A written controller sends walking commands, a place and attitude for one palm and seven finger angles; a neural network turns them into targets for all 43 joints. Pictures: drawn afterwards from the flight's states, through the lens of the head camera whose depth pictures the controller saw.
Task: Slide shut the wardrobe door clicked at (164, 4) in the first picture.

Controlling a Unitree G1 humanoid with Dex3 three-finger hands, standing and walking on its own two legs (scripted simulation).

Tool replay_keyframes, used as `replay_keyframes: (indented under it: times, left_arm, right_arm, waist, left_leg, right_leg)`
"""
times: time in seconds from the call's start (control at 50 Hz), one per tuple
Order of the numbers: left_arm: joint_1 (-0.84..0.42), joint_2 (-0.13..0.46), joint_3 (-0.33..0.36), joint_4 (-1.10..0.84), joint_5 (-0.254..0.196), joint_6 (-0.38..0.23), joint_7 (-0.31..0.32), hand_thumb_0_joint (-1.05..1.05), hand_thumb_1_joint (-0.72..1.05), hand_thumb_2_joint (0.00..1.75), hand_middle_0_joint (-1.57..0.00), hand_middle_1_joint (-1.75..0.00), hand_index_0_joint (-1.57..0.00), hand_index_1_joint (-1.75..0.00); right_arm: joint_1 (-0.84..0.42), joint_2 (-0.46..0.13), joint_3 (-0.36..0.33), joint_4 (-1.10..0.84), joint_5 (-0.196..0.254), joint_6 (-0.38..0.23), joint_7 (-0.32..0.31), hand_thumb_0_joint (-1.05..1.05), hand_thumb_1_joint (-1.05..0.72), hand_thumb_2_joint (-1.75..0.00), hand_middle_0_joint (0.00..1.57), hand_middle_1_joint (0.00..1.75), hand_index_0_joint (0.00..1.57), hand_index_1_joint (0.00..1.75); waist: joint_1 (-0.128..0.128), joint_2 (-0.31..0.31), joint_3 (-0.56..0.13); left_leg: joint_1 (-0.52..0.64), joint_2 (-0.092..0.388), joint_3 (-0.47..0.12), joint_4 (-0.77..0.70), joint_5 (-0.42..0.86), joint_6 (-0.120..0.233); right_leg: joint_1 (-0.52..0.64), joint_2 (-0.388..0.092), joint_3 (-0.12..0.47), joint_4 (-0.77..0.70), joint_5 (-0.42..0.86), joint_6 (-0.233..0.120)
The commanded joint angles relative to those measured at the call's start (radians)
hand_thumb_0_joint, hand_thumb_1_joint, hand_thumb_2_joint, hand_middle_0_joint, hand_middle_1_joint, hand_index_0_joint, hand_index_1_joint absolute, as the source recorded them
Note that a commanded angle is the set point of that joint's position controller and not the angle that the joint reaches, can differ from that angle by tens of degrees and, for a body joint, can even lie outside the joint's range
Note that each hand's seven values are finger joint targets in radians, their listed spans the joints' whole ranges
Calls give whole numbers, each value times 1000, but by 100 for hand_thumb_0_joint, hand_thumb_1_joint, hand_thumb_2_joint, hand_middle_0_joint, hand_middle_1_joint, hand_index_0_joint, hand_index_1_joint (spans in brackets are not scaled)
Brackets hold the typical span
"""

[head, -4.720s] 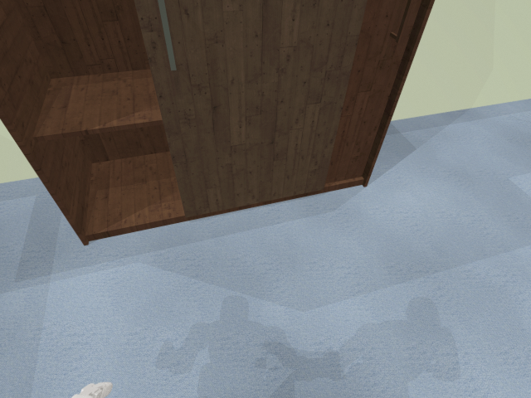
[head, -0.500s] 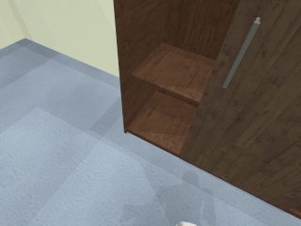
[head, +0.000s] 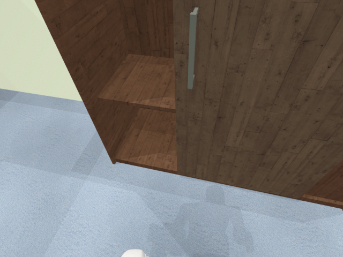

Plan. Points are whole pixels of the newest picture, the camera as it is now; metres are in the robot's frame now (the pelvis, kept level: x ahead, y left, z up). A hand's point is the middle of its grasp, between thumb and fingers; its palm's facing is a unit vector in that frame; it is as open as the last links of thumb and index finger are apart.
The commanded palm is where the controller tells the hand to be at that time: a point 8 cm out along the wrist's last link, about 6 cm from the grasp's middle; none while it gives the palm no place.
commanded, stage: turn to face it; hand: right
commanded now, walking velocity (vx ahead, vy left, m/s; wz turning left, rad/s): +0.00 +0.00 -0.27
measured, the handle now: (192, 52) +0.66 -0.03 +0.14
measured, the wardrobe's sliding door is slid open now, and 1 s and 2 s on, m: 0.45 0.45 0.45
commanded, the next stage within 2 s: take the last steps up to it in 0.22 s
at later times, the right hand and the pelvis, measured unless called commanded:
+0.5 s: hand out of the picture +0.02 -0.14 -0.15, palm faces +0.22 +0.94 -0.25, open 7.3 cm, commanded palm none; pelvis +0.00 +0.05 +0.00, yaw -10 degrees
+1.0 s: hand out of the picture +0.10 -0.16 -0.18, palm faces +0.12 +0.98 -0.15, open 7.4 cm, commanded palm none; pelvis +0.11 +0.03 +0.00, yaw -4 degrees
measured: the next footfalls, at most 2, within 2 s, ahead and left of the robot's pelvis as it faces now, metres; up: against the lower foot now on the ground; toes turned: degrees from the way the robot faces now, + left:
left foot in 0.24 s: +0.03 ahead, +0.14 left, +0.00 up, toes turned -3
right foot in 0.70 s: +0.03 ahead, -0.09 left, +0.00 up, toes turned -16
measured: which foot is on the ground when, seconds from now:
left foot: up 0.00-0.22, down 0.24-0.70, up 0.72-1.00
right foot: down 0.00-0.26, up 0.28-0.68, down 0.70-1.00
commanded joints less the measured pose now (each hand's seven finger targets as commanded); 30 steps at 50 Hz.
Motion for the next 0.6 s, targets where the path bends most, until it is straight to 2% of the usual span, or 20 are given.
replay_keyframes:
  times: [0.0, 0.06, 0.1, 0.14, 0.18, 0.2, 0.22, 0.24, 0.26, 0.28, 0.3, 0.32, 0.34, 0.36, 0.38, 0.42, 0.48, 0.54, 0.56, 0.58]
  left_arm:
    - [60, 197, 58, -36, 7, -17, 20, 0, 90, 90, -20, -30, -20, -30]
    - [76, 194, 60, -23, 12, -15, 22, 0, 90, 90, -20, -30, -20, -30]
    - [68, 193, 60, -19, 14, -12, 22, 0, 90, 90, -20, -30, -20, -30]
    - [61, 192, 60, -12, 13, -10, 20, 0, 90, 90, -20, -30, -20, -30]
    - [48, 174, 57, -10, 6, -11, 18, 0, 90, 90, -20, -30, -20, -30]
    - [51, 154, 53, -6, -1, -12, 14, 0, 90, 90, -20, -30, -20, -30]
    - [77, 99, 47, -6, -12, -14, 9, 0, 90, 90, -20, -30, -20, -30]
    - [75, 74, 44, -30, -7, -13, 12, 0, 90, 90, -20, -30, -20, -30]
    - [84, 120, 63, -24, 3, 1, 14, 0, 90, 90, -20, -30, -20, -30]
    - [76, 117, 65, -1, 10, 17, 11, 0, 90, 90, -20, -30, -20, -30]
    - [84, 109, 65, 23, 10, 25, 7, 0, 90, 90, -20, -30, -20, -30]
    - [101, 95, 61, 39, 11, 24, 2, 0, 90, 90, -20, -30, -20, -30]
    - [115, 83, 56, 46, 13, 19, -1, 0, 90, 90, -20, -30, -20, -30]
    - [123, 73, 55, 50, 16, 15, -5, 0, 90, 90, -20, -30, -20, -30]
    - [114, 70, 53, 52, 20, 10, -6, 0, 90, 90, -20, -30, -20, -30]
    - [72, 72, 50, 48, 24, 0, -7, 0, 90, 90, -20, -30, -20, -30]
    - [-16, 66, 45, 29, 24, -12, -9, 0, 90, 90, -20, -30, -20, -30]
    - [-43, 46, 35, 28, 20, -28, -6, 0, 90, 90, -20, -30, -20, -30]
    - [-38, 41, 34, 35, 17, -33, -5, 0, 90, 90, -20, -30, -20, -30]
    - [-18, 41, 30, 45, 17, -37, 0, 0, 90, 90, -20, -30, -20, -30]
  right_arm:
    - [-35, -60, -8, -74, 7, -22, -7, 0, -90, -90, 20, 30, 20, 30]
    - [-55, -42, 0, -84, 8, -28, -10, 0, -90, -90, 20, 30, 20, 30]
    - [-32, -24, 6, -82, 13, -32, -13, 0, -90, -90, 20, 30, 20, 30]
    - [1, -19, 7, -72, 16, -37, -17, 0, -90, -90, 20, 30, 20, 30]
    - [52, -22, 6, -58, 18, -49, -22, 0, -90, -90, 20, 30, 20, 30]
    - [73, -40, 5, -51, 16, -58, -26, 0, -90, -90, 20, 30, 20, 30]
    - [77, -97, -3, -53, 5, -70, -32, 0, -90, -90, 20, 30, 20, 30]
    - [77, -158, -14, -64, 0, -71, -31, 0, -90, -90, 20, 30, 20, 30]
    - [60, -159, -11, -81, 7, -64, -30, 0, -90, -90, 20, 30, 20, 30]
    - [5, -108, -11, -85, 9, -67, -34, 0, -90, -90, 20, 30, 20, 30]
    - [-31, -82, -3, -87, 10, -67, -31, 0, -90, -90, 20, 30, 20, 30]
    - [-28, -54, 8, -77, 12, -73, -25, 0, -90, -90, 20, 30, 20, 30]
    - [-6, -36, 12, -65, 11, -81, -20, 0, -90, -90, 20, 30, 20, 30]
    - [25, -23, 15, -48, 10, -88, -19, 0, -90, -90, 20, 30, 20, 30]
    - [51, -20, 18, -31, 8, -94, -15, 0, -90, -90, 20, 30, 20, 30]
    - [116, -10, 23, 5, 3, -102, -10, 0, -90, -90, 20, 30, 20, 30]
    - [200, -20, 18, 53, -6, -104, -2, 0, -90, -90, 20, 30, 20, 30]
    - [226, -40, 12, 84, -9, -101, 3, 0, -90, -90, 20, 30, 20, 30]
    - [228, -44, 13, 94, -10, -99, 6, 0, -90, -90, 20, 30, 20, 30]
    - [228, -43, 13, 99, -8, -97, 7, 0, -90, -90, 20, 30, 20, 30]
  waist:
    - [37, -131, -20]
    - [45, -127, -32]
    - [35, -153, -52]
    - [20, -148, -59]
    - [-11, -118, -75]
    - [-21, -67, -85]
    - [-12, 110, -101]
    - [-16, 281, -64]
    - [-7, 177, -58]
    - [14, 173, -20]
    - [32, 128, 12]
    - [39, 92, 20]
    - [37, 85, 14]
    - [33, 80, 6]
    - [25, 103, 24]
    - [0, 126, 39]
    - [-40, 146, 77]
    - [-45, 131, 69]
    - [-38, 143, 67]
    - [-28, 126, 58]
  left_leg:
    - [-57, -16, -3, -91, -59, 5]
    - [0, -39, 1, -199, -115, 22]
    - [82, -59, 4, -282, -122, 38]
    - [153, -81, 13, -358, -80, 50]
    - [302, -79, 11, -556, 53, 54]
    - [402, -47, -9, -694, 139, 58]
    - [504, 122, -178, -779, 149, 103]
    - [464, 318, -359, -801, 280, 212]
    - [330, 364, -314, -800, 315, 270]
    - [274, 295, -254, -815, 274, 270]
    - [244, 234, -199, -813, 232, 254]
    - [254, 174, -137, -815, 176, 230]
    - [288, 148, -103, -827, 125, 218]
    - [312, 135, -89, -845, 70, 210]
    - [316, 126, -79, -862, 17, 206]
    - [342, 125, -102, -885, -54, 223]
    - [374, 140, -144, -894, -74, 261]
    - [360, 145, -158, -873, -9, 291]
    - [361, 133, -148, -862, 15, 289]
    - [334, 125, -142, -843, 29, 285]
  right_leg:
    - [75, -288, 333, -154, 108, -93]
    - [72, -295, 374, -132, 141, -112]
    - [40, -289, 375, -111, 185, -109]
    - [10, -270, 379, -94, 211, -97]
    - [-72, -236, 357, -36, 195, -61]
    - [-132, -191, 317, 18, 130, -15]
    - [-253, -100, 211, 158, -48, 50]
    - [-345, 11, 67, 348, -325, 106]
    - [-287, -13, 92, 520, -370, 107]
    - [-293, -42, 114, 613, -327, 106]
    - [-285, -50, 97, 678, -268, 112]
    - [-289, -64, 78, 709, -205, 116]
    - [-301, -74, 60, 701, -169, 118]
    - [-308, -84, 47, 689, -142, 116]
    - [-313, -98, 34, 667, -124, 117]
    - [-318, -122, 7, 583, -137, 117]
    - [-326, -143, -37, 457, -209, 114]
    - [-249, -139, -72, 336, -258, 104]
    - [-224, -129, -89, 301, -264, 101]
    - [-168, -126, -98, 249, -241, 98]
